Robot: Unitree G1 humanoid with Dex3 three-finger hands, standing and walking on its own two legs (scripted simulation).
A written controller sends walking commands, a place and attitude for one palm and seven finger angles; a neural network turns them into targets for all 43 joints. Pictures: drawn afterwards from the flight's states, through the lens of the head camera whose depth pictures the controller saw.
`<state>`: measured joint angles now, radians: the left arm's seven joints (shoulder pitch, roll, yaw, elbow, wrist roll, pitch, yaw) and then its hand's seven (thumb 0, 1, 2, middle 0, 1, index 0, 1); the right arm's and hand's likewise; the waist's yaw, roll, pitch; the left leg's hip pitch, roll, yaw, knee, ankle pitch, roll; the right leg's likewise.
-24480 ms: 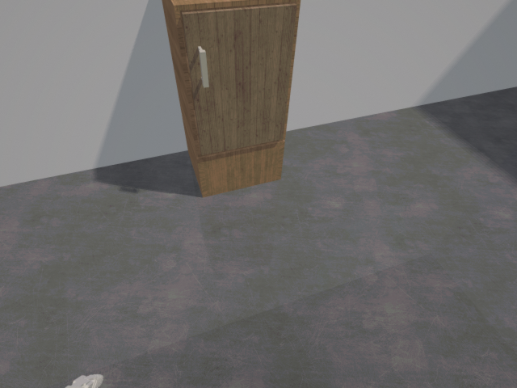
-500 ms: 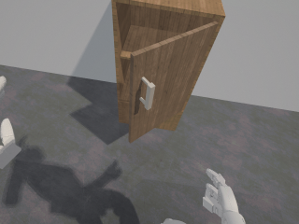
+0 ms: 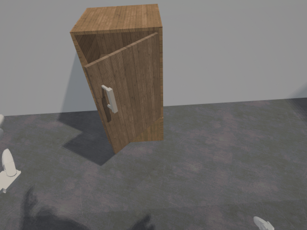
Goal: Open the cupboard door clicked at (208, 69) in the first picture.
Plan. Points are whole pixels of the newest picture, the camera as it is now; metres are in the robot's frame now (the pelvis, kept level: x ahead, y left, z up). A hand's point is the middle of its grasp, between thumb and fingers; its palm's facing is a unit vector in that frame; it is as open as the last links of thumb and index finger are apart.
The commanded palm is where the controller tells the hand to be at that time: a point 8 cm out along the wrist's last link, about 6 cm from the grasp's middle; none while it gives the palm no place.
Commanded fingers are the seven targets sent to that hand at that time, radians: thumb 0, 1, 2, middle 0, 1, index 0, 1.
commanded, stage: stop stepping back and stand still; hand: left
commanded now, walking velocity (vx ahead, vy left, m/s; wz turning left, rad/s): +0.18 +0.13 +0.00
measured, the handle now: (109, 99) +0.67 +0.20 -0.05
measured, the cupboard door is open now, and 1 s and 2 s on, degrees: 45 45 45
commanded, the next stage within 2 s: let the arm hang, fingers relaxed in 1.64 s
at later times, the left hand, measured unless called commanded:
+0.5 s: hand out of the picture +0.17 +0.28 +0.17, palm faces +0.48 -0.75 -0.46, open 7.4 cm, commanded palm +0.10 +0.32 +0.17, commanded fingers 0.00 0.90 0.90 -0.20 -0.30 -0.20 -0.30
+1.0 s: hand (5, 174) +0.21 +0.28 +0.16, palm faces +0.40 -0.76 -0.52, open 7.4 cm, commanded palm +0.15 +0.32 +0.17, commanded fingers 0.00 0.90 0.90 -0.20 -0.30 -0.20 -0.30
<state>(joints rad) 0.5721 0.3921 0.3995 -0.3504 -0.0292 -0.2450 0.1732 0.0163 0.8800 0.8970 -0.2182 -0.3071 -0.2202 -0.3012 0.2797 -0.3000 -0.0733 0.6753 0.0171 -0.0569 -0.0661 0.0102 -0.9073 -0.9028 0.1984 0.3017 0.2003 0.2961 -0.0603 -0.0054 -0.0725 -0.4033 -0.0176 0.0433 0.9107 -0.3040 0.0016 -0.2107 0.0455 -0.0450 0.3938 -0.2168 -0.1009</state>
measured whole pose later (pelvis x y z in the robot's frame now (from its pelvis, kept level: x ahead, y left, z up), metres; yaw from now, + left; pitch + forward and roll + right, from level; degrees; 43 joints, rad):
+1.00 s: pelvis +0.01 +0.02 -0.01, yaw -1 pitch +0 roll +0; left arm 0.59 0.43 0.44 -0.51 -0.03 -0.21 0.16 0.02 0.88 0.90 -0.22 -0.31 -0.22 -0.30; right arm 0.19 -0.23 -0.02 0.61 0.01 -0.10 -0.09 0.01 -0.91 -0.90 0.20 0.30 0.20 0.30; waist 0.00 -0.02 0.04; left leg -0.20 0.01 0.04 0.46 -0.27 0.01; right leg -0.23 0.04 -0.05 0.45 -0.23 -0.05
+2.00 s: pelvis -0.03 +0.04 -0.01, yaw -1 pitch -1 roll +1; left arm 0.27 0.22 0.00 0.72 0.03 0.05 0.00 0.02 0.90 0.90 -0.20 -0.30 -0.20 -0.30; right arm 0.18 -0.27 0.01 0.89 -0.02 -0.01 0.01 0.01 -0.91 -0.90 0.20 0.30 0.20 0.30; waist -0.02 0.00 0.04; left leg -0.26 -0.04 0.06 0.52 -0.25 0.05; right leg -0.31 -0.01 -0.03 0.55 -0.23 -0.02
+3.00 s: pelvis +0.00 +0.02 +0.00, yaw +0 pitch -2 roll +0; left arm 0.18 0.21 0.02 1.14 0.01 -0.02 0.02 0.01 0.90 0.90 -0.20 -0.30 -0.21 -0.30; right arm 0.21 -0.23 -0.01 1.14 -0.02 0.00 -0.03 0.00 -0.91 -0.90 0.20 0.30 0.20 0.30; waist -0.01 0.01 0.06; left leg -0.11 -0.01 0.03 0.34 -0.20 0.01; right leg -0.15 0.03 -0.06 0.36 -0.18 -0.06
